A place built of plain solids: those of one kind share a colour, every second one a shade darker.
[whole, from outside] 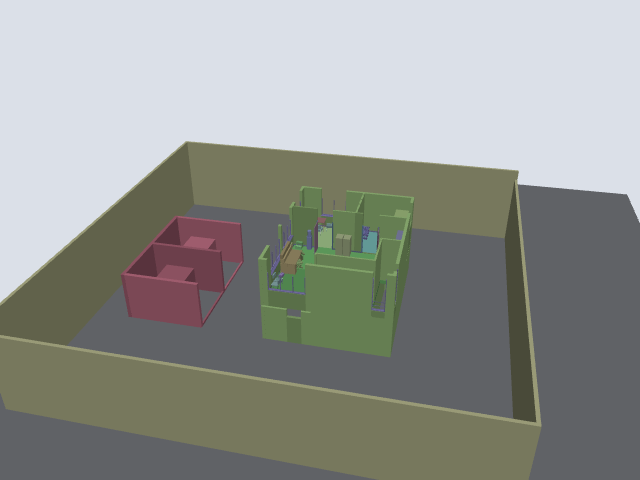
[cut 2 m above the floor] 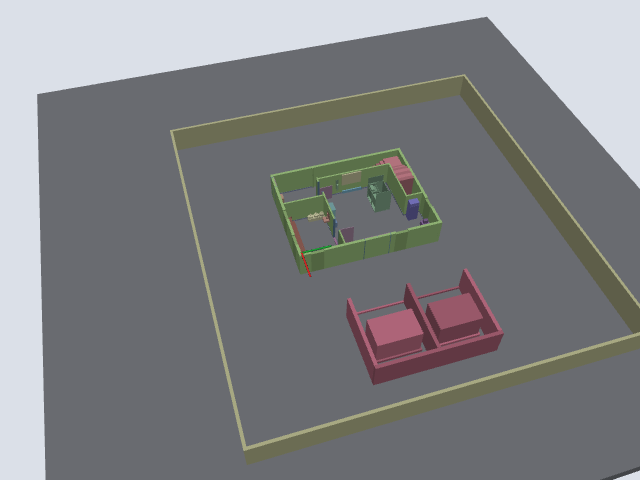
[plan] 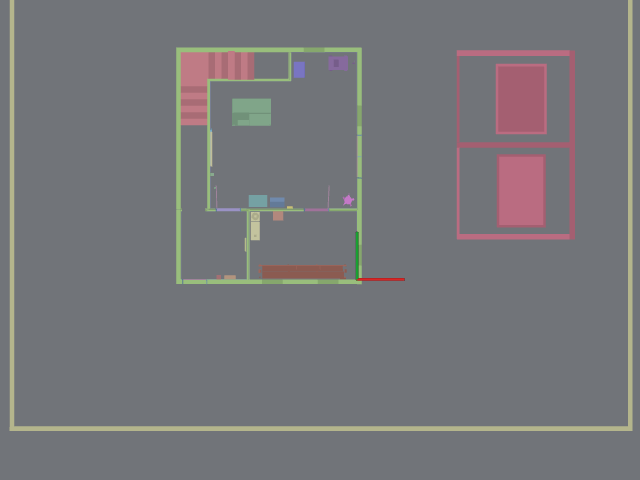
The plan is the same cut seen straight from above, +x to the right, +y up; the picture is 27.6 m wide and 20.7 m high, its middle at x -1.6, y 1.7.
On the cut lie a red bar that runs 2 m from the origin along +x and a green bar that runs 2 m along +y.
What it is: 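The compact control house of a substation's compound, two storeys; at grade the switch room, one rank of gear over its trench, a battery room, the lobby; above, up a stair of two flights round a corner between walls, the control room, glazed toward the compound, a mess, a wash room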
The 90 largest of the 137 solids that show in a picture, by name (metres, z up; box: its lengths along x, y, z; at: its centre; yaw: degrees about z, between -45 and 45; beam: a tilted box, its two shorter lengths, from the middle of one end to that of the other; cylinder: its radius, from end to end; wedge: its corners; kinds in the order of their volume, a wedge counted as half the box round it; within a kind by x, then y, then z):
{
 "yard_bound_1": {"box": [0.2, 25.43, 5.15], "at": [-14.89, 6.18, 2.52]},
 "yard_bound_2": {"box": [26.87, 0.2, 5.85], "at": [-1.55, -6.44, 2.88]},
 "yard_bound_3": {"box": [26.87, 0.2, 5.15], "at": [-1.55, 18.8, 2.52]},
 "yard_bound_4": {"box": [0.2, 25.43, 5.85], "at": [11.78, 6.18, 2.88]},
 "wall_1": {"box": [0.2, 0.96, 3.25], "at": [-7.7, 0.28, 4.17]},
 "wall_2": {"box": [0.2, 3.2, 2.5], "at": [-7.7, 1.4, 1.2]},
 "wall_3": {"box": [0.2, 1.51, 1.85], "at": [-7.7, 1.5, 3.48]},
 "wall_4": {"box": [0.2, 0.76, 3.25], "at": [-7.7, 2.62, 4.17]},
 "wall_5": {"box": [0.2, 3.0, 3.25], "at": [-7.7, 4.5, 4.17]},
 "wall_6": {"box": [0.2, 7.0, 2.85], "at": [-7.7, 6.5, 1.38]},
 "wall_7": {"box": [0.2, 2.71, 3.25], "at": [-7.7, 7.35, 4.17]},
 "wall_8": {"box": [0.2, 0.51, 3.25], "at": [-7.7, 9.75, 4.17]},
 "wall_9": {"box": [0.51, 0.2, 3.25], "at": [-7.55, 9.9, 4.17]},
 "wall_10": {"box": [1.2, 0.06, 3.25], "at": [-7.0, 6.03, 4.17]},
 "wall_11": {"box": [1.76, 0.06, 3.25], "at": [-6.72, 3.03, 4.17]},
 "wall_12": {"box": [0.06, 5.66, 2.85], "at": [-6.43, 5.83, 1.38]},
 "wall_13": {"box": [0.06, 2.66, 3.25], "at": [-6.43, 7.33, 4.17]},
 "wall_14": {"box": [0.06, 5.6, 2.5], "at": [-6.37, 5.8, 1.2]},
 "wall_15": {"box": [3.1, 0.2, 2.5], "at": [-6.25, -0.1, 1.2]},
 "wall_16": {"box": [3.5, 0.2, 3.25], "at": [-6.05, -0.1, 4.17]},
 "wall_17": {"box": [4.9, 0.2, 2.85], "at": [-5.35, 9.9, 1.38]},
 "wall_18": {"box": [0.06, 3.0, 2.5], "at": [-4.73, 1.5, 1.2]},
 "wall_19": {"box": [3.61, 0.2, 3.25], "at": [-4.7, 9.9, 4.17]},
 "wall_20": {"box": [3.56, 0.06, 2.85], "at": [-4.68, 8.63, 1.38]},
 "wall_21": {"box": [3.56, 0.06, 3.25], "at": [-4.68, 8.63, 4.17]},
 "wall_22": {"box": [0.06, 3.0, 2.5], "at": [-4.67, 1.5, 1.2]},
 "wall_23": {"box": [3.56, 0.06, 2.5], "at": [-4.62, 8.57, 1.2]},
 "wall_24": {"box": [0.61, 0.2, 2.5], "at": [-4.4, -0.1, 1.2]},
 "wall_25": {"box": [0.06, 3.0, 3.25], "at": [-4.33, 1.5, 4.17]},
 "wall_26": {"box": [1.26, 0.2, 3.25], "at": [-3.67, -0.1, 4.17]},
 "wall_27": {"box": [0.91, 0.2, 1.95], "at": [-3.65, -0.1, 0.93]},
 "wall_28": {"box": [1.62, 0.06, 3.25], "at": [-3.55, 3.03, 4.17]},
 "wall_29": {"box": [2.46, 0.06, 2.5], "at": [-3.53, 3.03, 1.2]},
 "wall_30": {"box": [2.4, 0.06, 2.5], "at": [-3.5, 2.97, 1.2]},
 "wall_31": {"box": [0.61, 0.2, 2.5], "at": [-2.6, 9.9, 1.2]},
 "wall_32": {"box": [1.51, 0.2, 2.5], "at": [-2.45, -0.1, 1.2]},
 "wall_33": {"box": [1.81, 0.2, 1.15], "at": [-2.15, -0.1, 3.12]},
 "wall_34": {"box": [0.91, 0.2, 1.95], "at": [-1.85, 9.9, 0.93]},
 "wall_35": {"box": [2.31, 0.2, 1.15], "at": [-1.45, 9.9, 3.12]},
 "wall_36": {"box": [0.91, 0.2, 1.95], "at": [-1.25, -0.1, 0.93]},
 "wall_37": {"box": [1.67, 0.06, 3.25], "at": [-0.83, 3.03, 4.17]},
 "wall_38": {"box": [1.61, 0.2, 2.5], "at": [-0.6, 9.9, 1.2]},
 "wall_39": {"box": [1.46, 0.2, 3.25], "at": [-0.53, -0.1, 4.17]},
 "wall_40": {"box": [1.01, 0.2, 2.5], "at": [-0.3, -0.1, 1.2]},
 "wall_41": {"box": [0.51, 0.2, 3.25], "at": [-0.05, 9.9, 4.17]},
 "wall_42": {"box": [0.2, 0.81, 2.5], "at": [0.1, 0.2, 1.2]},
 "wall_43": {"box": [0.2, 0.81, 3.25], "at": [0.1, 0.2, 4.17]},
 "wall_44": {"box": [0.2, 0.91, 1.95], "at": [0.1, 1.05, 0.93]},
 "wall_45": {"box": [0.2, 1.51, 2.5], "at": [0.1, 2.25, 1.2]},
 "wall_46": {"box": [0.2, 0.31, 3.25], "at": [0.1, 3.15, 4.17]},
 "wall_47": {"box": [0.2, 3.61, 2.5], "at": [0.1, 4.8, 1.2]},
 "wall_48": {"box": [0.2, 0.91, 1.95], "at": [0.1, 7.05, 0.93]},
 "wall_49": {"box": [0.2, 2.41, 1.15], "at": [0.1, 7.15, 3.12]},
 "wall_50": {"box": [0.2, 2.51, 2.5], "at": [0.1, 8.75, 1.2]},
 "wall_51": {"box": [0.2, 1.66, 3.25], "at": [0.1, 9.18, 4.17]},
 "yard_pen_1": {"box": [4.86, 0.24, 3.3], "at": [6.73, 1.84, 1.64]},
 "yard_pen_2": {"box": [4.86, 0.24, 3.3], "at": [6.73, 5.8, 1.64]},
 "yard_pen_3": {"box": [4.86, 0.24, 3.3], "at": [6.73, 9.76, 1.64]},
 "yard_pen_4": {"box": [2.12, 3.16, 0.22], "at": [7.08, 3.82, 0.16]},
 "yard_pen_5": {"box": [1.9, 2.94, 1.8], "at": [7.08, 3.82, 1.17]},
 "yard_pen_6": {"box": [2.21, 3.04, 0.22], "at": [7.08, 7.78, 0.16]},
 "yard_pen_7": {"box": [1.99, 2.82, 1.8], "at": [7.08, 7.78, 1.17]},
 "yard_pen_8": {"box": [0.24, 8.16, 3.3], "at": [9.28, 5.8, 1.64]},
 "raised_floor_control_1": {"box": [7.73, 3.13, 0.25], "at": [-3.8, 4.5, 2.67]},
 "raised_floor_control_2": {"box": [6.53, 2.73, 0.25], "at": [-3.2, 7.3, 2.67]},
 "stair_1": {"box": [1.24, 0.3, 0.57], "at": [-7.03, 7.36, 0.24]},
 "stair_2": {"box": [1.24, 0.3, 0.75], "at": [-7.03, 7.64, 0.33]},
 "stair_3": {"box": [1.24, 0.3, 0.93], "at": [-7.03, 7.92, 0.41]},
 "stair_4": {"box": [1.24, 0.3, 1.1], "at": [-7.03, 8.2, 0.5]},
 "stair_5": {"box": [1.24, 0.3, 1.27], "at": [-7.03, 8.48, 0.59]},
 "stair_6": {"box": [1.24, 1.24, 1.45], "at": [-7.03, 9.23, 0.68]},
 "stair_7": {"box": [0.3, 1.24, 1.62], "at": [-6.26, 9.23, 0.76]},
 "stair_8": {"box": [0.3, 1.24, 1.8], "at": [-5.98, 9.23, 0.85]},
 "stair_9": {"box": [0.3, 1.24, 1.98], "at": [-5.7, 9.23, 0.94]},
 "stair_10": {"box": [0.3, 1.24, 2.15], "at": [-5.42, 9.23, 1.02]},
 "stair_11": {"box": [0.3, 1.24, 2.33], "at": [-5.14, 9.23, 1.11]},
 "stair_12": {"box": [0.3, 1.24, 2.5], "at": [-4.86, 9.23, 1.2]},
 "stair_13": {"box": [0.3, 1.24, 2.67], "at": [-4.58, 9.23, 1.29]},
 "raised_floor_mess_1": {"box": [4.43, 3.13, 0.25], "at": [-2.15, 1.5, 2.67]},
 "wc_cubicles_1": {"box": [0.91, 1.54, 2.08], "at": [-7.07, 0.81, 3.79]},
 "raised_floor_washroom_1": {"box": [3.43, 3.13, 0.25], "at": [-5.95, 1.5, 2.67]},
 "relay_cubicles_1": {"box": [0.46, 1.8, 2.32], "at": [-7.36, 4.33, 3.91]},
 "filing_tall_1": {"box": [0.47, 0.62, 1.37], "at": [-3.82, 3.42, 3.44]},
 "filing_tall_2": {"box": [0.47, 0.62, 1.37], "at": [-3.31, 3.42, 3.44]},
 "switchgear_row_1": {"box": [0.63, 0.57, 0.73], "at": [-4.97, 6.92, 0.81]},
 "switchgear_row_2": {"box": [1.68, 1.16, 0.12], "at": [-4.55, 7.21, 0.01]},
 "switchgear_row_3": {"box": [0.66, 0.52, 0.8], "at": [-4.13, 6.92, 0.81]},
 "control_desk_1": {"box": [0.5, 1.8, 0.79], "at": [-0.35, 5.8, 3.15]},
 "charger_cubicle_1": {"box": [0.47, 0.7, 1.75], "at": [-2.5, 9.04, 0.83]},
 "battery_stand_1": {"box": [3.52, 0.29, 0.44], "at": [-2.33, 0.2, 0.9]}
}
